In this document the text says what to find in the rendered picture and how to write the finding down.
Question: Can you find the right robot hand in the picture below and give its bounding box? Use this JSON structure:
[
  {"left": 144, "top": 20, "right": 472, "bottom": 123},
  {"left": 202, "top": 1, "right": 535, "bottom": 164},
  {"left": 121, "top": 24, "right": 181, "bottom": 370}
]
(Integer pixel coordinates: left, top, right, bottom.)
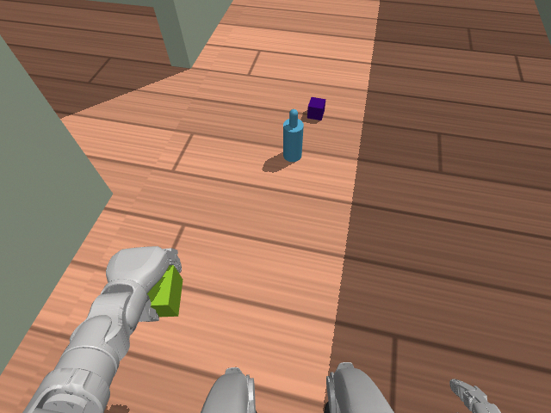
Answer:
[{"left": 449, "top": 379, "right": 501, "bottom": 413}]

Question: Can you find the left robot arm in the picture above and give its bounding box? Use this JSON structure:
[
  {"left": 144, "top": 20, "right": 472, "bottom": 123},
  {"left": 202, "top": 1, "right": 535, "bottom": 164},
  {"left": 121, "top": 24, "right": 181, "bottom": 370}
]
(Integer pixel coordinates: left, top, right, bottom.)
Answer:
[{"left": 22, "top": 279, "right": 147, "bottom": 413}]

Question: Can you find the left robot hand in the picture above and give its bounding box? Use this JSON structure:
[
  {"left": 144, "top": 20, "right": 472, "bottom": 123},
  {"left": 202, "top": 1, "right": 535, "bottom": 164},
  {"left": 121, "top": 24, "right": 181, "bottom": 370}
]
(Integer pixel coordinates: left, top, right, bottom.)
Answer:
[{"left": 106, "top": 246, "right": 182, "bottom": 322}]

